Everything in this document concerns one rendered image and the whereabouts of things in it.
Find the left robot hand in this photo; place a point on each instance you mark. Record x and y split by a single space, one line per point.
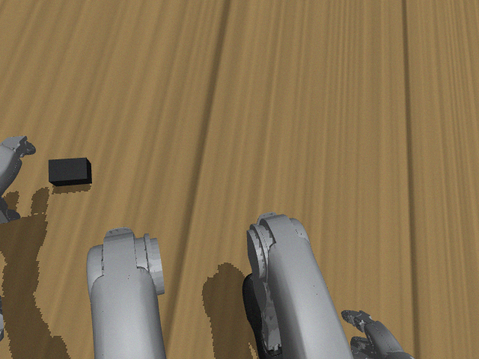
11 150

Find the right robot hand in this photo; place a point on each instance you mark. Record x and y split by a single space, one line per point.
379 343

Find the small box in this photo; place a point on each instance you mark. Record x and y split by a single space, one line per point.
75 171

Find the right robot foot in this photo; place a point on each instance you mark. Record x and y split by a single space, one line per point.
254 317

